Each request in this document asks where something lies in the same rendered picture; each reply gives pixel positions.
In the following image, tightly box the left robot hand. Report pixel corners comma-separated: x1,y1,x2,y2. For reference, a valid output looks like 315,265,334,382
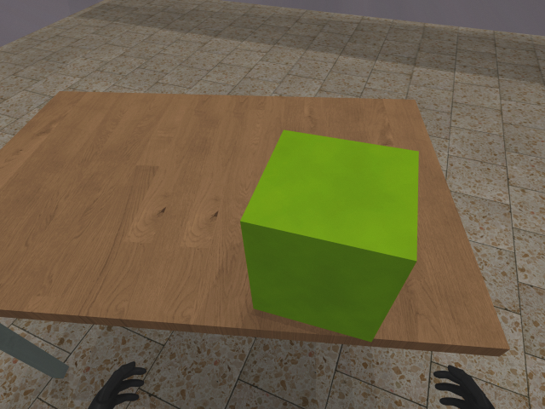
88,361,146,409

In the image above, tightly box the right robot hand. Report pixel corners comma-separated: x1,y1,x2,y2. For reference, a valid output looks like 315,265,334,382
433,365,495,409

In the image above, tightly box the carton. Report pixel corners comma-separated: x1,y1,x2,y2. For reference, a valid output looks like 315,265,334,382
240,130,419,342

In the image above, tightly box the table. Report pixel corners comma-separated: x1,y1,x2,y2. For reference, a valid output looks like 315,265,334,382
0,91,510,379

